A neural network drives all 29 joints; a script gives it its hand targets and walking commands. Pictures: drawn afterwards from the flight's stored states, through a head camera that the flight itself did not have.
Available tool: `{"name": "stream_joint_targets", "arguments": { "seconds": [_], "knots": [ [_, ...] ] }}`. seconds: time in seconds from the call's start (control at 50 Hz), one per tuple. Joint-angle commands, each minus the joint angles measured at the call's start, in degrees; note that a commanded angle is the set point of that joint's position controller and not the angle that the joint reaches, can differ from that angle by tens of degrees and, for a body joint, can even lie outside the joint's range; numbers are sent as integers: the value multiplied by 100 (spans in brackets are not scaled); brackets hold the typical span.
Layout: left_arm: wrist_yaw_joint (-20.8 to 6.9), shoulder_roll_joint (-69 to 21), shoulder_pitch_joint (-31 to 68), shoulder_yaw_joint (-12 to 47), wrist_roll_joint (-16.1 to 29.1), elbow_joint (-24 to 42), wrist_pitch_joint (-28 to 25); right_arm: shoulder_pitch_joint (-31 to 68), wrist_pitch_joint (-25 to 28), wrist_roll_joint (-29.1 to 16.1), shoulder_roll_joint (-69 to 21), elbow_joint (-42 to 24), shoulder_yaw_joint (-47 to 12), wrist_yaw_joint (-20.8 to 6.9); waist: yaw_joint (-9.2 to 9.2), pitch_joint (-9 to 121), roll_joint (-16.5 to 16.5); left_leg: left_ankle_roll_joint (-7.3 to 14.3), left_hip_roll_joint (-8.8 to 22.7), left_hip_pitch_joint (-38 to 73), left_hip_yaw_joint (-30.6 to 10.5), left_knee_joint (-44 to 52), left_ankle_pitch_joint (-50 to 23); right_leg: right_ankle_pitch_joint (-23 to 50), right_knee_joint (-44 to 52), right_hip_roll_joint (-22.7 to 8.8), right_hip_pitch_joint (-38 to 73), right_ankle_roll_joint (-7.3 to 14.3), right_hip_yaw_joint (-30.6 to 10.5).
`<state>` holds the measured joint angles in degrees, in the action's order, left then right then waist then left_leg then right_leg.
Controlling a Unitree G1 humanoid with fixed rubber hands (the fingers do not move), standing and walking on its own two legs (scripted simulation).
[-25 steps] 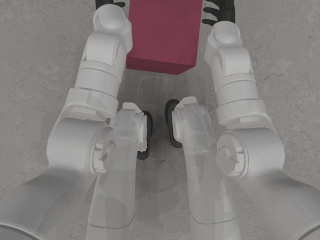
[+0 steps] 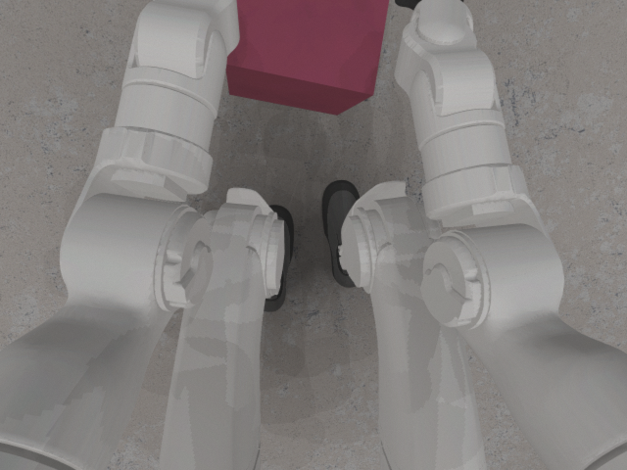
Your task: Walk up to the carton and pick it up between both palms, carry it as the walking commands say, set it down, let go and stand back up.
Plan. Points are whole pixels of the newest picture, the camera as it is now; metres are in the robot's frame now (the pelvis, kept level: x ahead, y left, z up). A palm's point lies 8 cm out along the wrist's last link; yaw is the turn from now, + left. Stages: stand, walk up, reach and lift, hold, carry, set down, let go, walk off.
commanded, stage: set down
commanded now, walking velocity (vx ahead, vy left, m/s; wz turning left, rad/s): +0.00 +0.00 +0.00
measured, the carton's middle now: out of the picture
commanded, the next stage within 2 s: none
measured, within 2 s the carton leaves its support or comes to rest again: rests again in 1.58 s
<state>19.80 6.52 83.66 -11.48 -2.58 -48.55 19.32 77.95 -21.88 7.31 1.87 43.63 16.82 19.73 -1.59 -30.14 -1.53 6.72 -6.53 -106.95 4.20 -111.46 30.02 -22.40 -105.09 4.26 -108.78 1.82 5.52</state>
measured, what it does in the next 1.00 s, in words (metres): lowers itself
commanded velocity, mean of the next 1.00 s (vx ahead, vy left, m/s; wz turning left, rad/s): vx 0.00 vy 0.00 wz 0.00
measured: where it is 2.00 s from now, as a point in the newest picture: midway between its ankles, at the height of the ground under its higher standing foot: (308, 264)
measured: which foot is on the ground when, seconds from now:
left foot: down 0.00-1.00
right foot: down 0.00-1.00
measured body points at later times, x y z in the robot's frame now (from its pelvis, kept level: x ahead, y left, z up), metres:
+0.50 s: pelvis +0.02 +0.00 -0.05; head +0.39 +0.01 +0.19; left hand +0.59 +0.10 -0.22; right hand +0.56 -0.13 -0.22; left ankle +0.13 +0.06 -0.42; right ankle +0.18 -0.09 -0.42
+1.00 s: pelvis +0.03 -0.01 -0.09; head +0.41 +0.02 +0.14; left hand +0.60 +0.10 -0.28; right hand +0.58 -0.15 -0.27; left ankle +0.13 +0.06 -0.42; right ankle +0.18 -0.09 -0.42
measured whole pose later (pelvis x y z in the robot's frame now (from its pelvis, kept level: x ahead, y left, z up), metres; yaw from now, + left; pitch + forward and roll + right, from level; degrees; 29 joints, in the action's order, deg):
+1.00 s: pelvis +0.03 -0.01 -0.09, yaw -1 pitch +30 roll -5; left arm 7.3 12.0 88.8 -11.5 -2.6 -57.8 13.9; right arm 89.8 -14.1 1.1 10.2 64.0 16.8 11.6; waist -1.8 -30.0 1.5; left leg 6.7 -5.9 -123.0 4.2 -129.7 36.5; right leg -27.6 -122.0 3.7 -125.1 3.4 9.7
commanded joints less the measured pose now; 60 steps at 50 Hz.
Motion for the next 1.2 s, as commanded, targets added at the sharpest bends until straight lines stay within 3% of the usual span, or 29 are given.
{"name": "stream_joint_targets", "arguments": {
  "seconds": [0.0, 0.02, 0.04, 0.06, 0.08, 0.14, 0.18, 0.2, 0.24, 0.3, 0.36, 0.38, 0.42, 0.54, 0.62, 0.66, 0.68, 0.72, 0.76, 0.8, 0.84, 0.86, 0.92, 0.94, 1.0, 1.02, 1.04, 1.06, 1.18],
  "knots": [
    [-2211, -5165, 4484, 2807, 941, 848, -502, 5907, 907, -1624, -5070, -2190, -2298, -1661, -534, 12472, -301, -368, -159, 4656, -1471, 906, -1624, 1048, -142, 351, 3506, -108, -702],
    [-2250, -5561, 4327, 2960, 953, 508, -421, 6102, 950, -1633, -4904, -2286, -2300, -1610, -576, 12863, -506, -448, -176, 4597, -1414, 763, -1718, 1198, -247, 367, 3714, -3, -733],
    [-2216, -5145, 4514, 2839, 940, 733, -412, 6368, 903, -1823, -4953, -2380, -2352, -1593, -304, 12842, -423, -382, -178, 4581, -1461, 780, -1765, 1136, -258, 292, 3696, -68, -730],
    [-2166, -5201, 4072, 2793, 905, 181, -424, 6084, 931, -1628, -4843, -2144, -2205, -1621, -466, 12411, -395, -425, -88, 4661, -1524, 755, -1470, 809, -356, 334, 3094, -70, -604],
    [-2188, -4657, 4832, 2354, 731, 569, -447, 6125, 781, -1600, -5028, -1723, -2177, -1611, -207, 11543, -23, -293, -215, 3731, -1352, 723, -1194, 613, -282, 374, 3151, -163, -643],
    [-2323, -5169, 4392, 2481, 693, 133, -417, 5761, 855, -1469, -4998, -1706, -2040, -1619, -472, 11620, -76, -338, -180, 3687, -1347, 621, -1251, 804, -393, 362, 3245, -116, -642],
    [-2262, -5126, 4647, 2618, 854, 489, -473, 6432, 975, -1791, -5040, -2573, -2425, -1581, -222, 12395, -227, -327, -158, 4137, -1352, 499, -1867, 1286, -558, 368, 3387, -100, -647],
    [-2264, -5201, 4529, 2460, 721, 152, -417, 6518, 978, -1806, -4685, -2286, -2261, -1607, -262, 12056, -602, -379, -126, 4077, -1474, 469, -1685, 1107, -596, 281, 3138, -66, -736],
    [-2346, -4977, 4601, 2338, 738, -172, -406, 5938, 900, -1455, -4663, -1339, -1764, -1678, -521, 11191, -432, -349, -135, 3664, -1588, 550, -1164, 672, -603, 293, 2505, -85, -575],
    [-2333, -4988, 4709, 2547, 786, 129, -535, 6066, 1012, -1796, -5127, -1732, -2055, -1680, -191, 12032, -454, -361, -114, 3809, -1461, 292, -1722, 1097, -832, 311, 2976, -57, -666],
    [-2374, -4912, 4354, 2104, 360, -532, -464, 5894, 1020, -1538, -4806, -1012, -1571, -1780, -178, 10333, -691, -433, -68, 3312, -1428, 361, -1449, 705, -760, 366, 2094, -67, -622],
    [-2451, -5224, 4355, 2369, 550, -292, -516, 5647, 1071, -1554, -4720, -1147, -1633, -1832, -453, 10538, -697, -434, -63, 3338, -1548, 207, -1429, 773, -913, 353, 2103, -24, -648],
    [-2505, -4922, 4305, 2138, 466, -687, -580, 5584, 1144, -1415, -4684, -961, -1542, -1838, -520, 10337, -330, -391, -88, 3001, -1445, 9, -1417, 844, -994, 360, 2265, -101, -605],
    [-2478, -4611, 4485, 2448, 513, -333, -722, 5441, 1257, -1778, -4831, -897, -1561, -2001, -245, 10165, -1132, -457, 27, 3378, -1629, -218, -2090, 1095, -1409, 296, 1619, -2, -698],
    [-2570, -4122, 4480, 1954, 410, -440, -840, 4833, 1232, -1478, -4917, -192, -1238, -2012, -306, 9388, -432, -310, -48, 2247, -1291, -422, -1890, 1266, -1358, 412, 2370, -47, -732],
    [-2535, -4341, 4888, 2275, 606, 44, -915, 5143, 1319, -1819, -4631, -406, -1491, -1987, -327, 9696, -878, -420, -22, 2620, -1308, -479, -2165, 1332, -1595, 368, 2069, -26, -647],
    [-2522, -3959, 4382, 1997, 359, -474, -850, 5013, 1285, -1721, -4521, 59, -1325, -2062, -109, 8895, -701, -346, 9, 2288, -1394, -476, -1940, 1132, -1635, 340, 1605, -75, -648],
    [-2547, -4010, 4106, 1916, 336, -412, -866, 4727, 1314, -1773, -4586, 8, -1387, -2064, -232, 8935, -522, -304, 28, 2351, -1366, -670, -2113, 1172, -1707, 381, 1632, -47, -676],
    [-2491, -3848, 4025, 1856, 145, -229, -877, 5072, 1405, -2034, -4624, -247, -1579, -2108, 206, 8965, -577, -248, 102, 2316, -1360, -647, -2296, 1387, -1782, 437, 1763, -11, -824],
    [-2514, -3681, 4297, 1994, 280, 112, -950, 4721, 1375, -2013, -4509, 174, -1407, -2104, 22, 8510, -915, -309, 72, 2472, -1367, -651, -2361, 1106, -1782, 458, 1309, -9, -752],
    [-2559, -3854, 4417, 2112, 413, -202, -917, 4674, 1391, -1823, -4278, 355, -1255, -2070, -286, 8379, -623, -319, 35, 2102, -1391, -652, -1739, 983, -1776, 414, 1587, 46, -715],
    [-2580, -3542, 4135, 1833, 231, -431, -889, 4908, 1399, -1982, -4425, 138, -1384, -2112, 117, 8060, -517, -248, 64, 2006, -1390, -636, -1883, 992, -1729, 388, 1449, -2, -834],
    [-2655, -3775, 4260, 1977, 338, -426, -890, 4782, 1442, -1804, -4346, 314, -1306, -2099, -190, 7901, -452, -288, 20, 1735, -1309, -664, -1656, 976, -1761, 389, 1569, 12, -698],
    [-2653, -3783, 4452, 2149, 381, -322, -924, 4658, 1454, -1829, -4287, 534, -1122, -2135, -278, 7748, -813, -325, 78, 2000, -1447, -628, -1579, 734, -1883, 364, 1146, 68, -678],
    [-2717, -3806, 3878, 1682, 67, -675, -847, 4940, 1441, -1889, -4208, 273, -1205, -2219, 50, 7108, -782, -300, 78, 1790, -1432, -583, -1770, 760, -1846, 372, 927, -26, -696],
    [-2739, -3681, 4042, 1629, 181, -628, -896, 4747, 1406, -1766, -4170, 493, -1158, -2229, -137, 6967, -503, -252, 35, 1501, -1327, -714, -1394, 566, -1811, 362, 1101, -14, -727],
    [-2741, -3617, 3841, 1649, 38, -849, -886, 4867, 1429, -1811, -4338, 356, -1195, -2257, 118, 7165, -593, -224, 1, 1304, -1198, -710, -1419, 784, -1730, 447, 1363, 25, -828],
    [-2785, -3731, 3879, 1695, 83, -891, -886, 4542, 1380, -1668, -4384, 571, -1145, -2238, -88, 6933, -473, -197, 76, 1312, -1368, -698, -1381, 751, -1872, 403, 1210, 29, -779],
    [-2854, -3771, 3824, 1613, 3, -950, -883, 4449, 1397, -1626, -4163, 821, -928, -2335, -257, 6700, -622, -249, 118, 1182, -1422, -734, -1168, 618, -1919, 354, 1083, 24, -744]
  ]
}}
